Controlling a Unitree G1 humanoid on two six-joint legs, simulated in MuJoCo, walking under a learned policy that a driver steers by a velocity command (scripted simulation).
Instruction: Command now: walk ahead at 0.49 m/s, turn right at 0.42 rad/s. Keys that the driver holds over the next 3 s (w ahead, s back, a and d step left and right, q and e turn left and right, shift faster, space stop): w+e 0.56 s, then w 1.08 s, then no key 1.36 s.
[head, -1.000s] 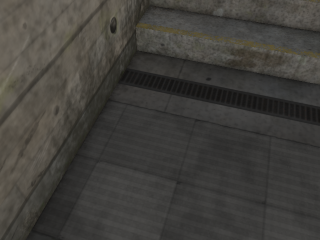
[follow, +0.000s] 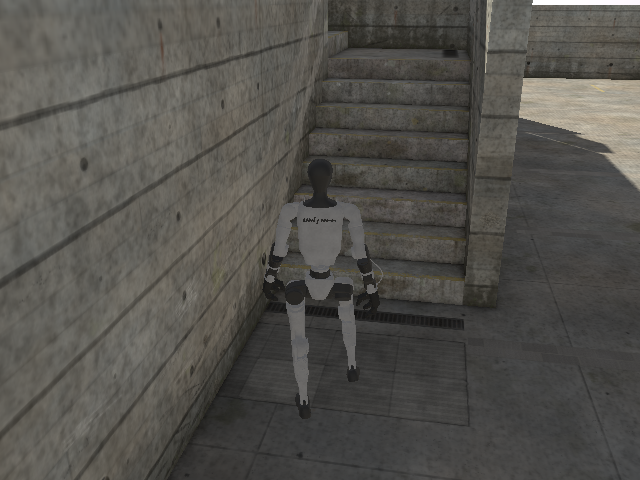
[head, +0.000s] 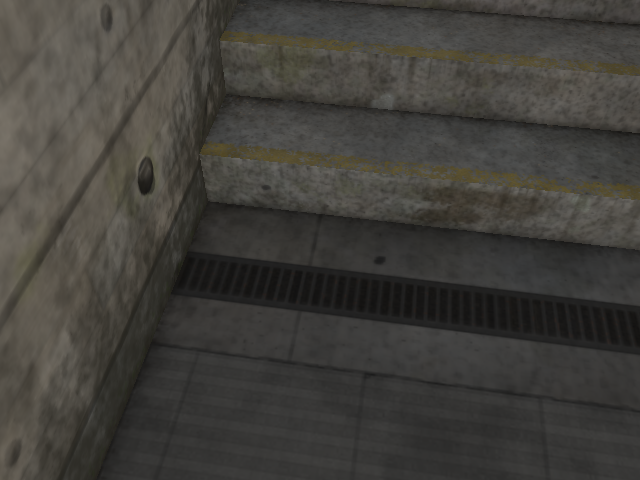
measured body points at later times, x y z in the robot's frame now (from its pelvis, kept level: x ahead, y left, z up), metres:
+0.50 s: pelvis +0.29 -0.08 +0.00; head +0.31 -0.10 +0.45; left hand +0.44 +0.15 -0.11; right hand +0.39 -0.39 -0.10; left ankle +0.40 +0.09 -0.66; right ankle +0.28 -0.15 -0.74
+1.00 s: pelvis +0.57 -0.11 +0.00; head +0.60 -0.10 +0.45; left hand +0.80 +0.06 -0.12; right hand +0.46 -0.36 -0.12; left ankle +0.60 -0.02 -0.74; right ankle +0.56 -0.25 -0.68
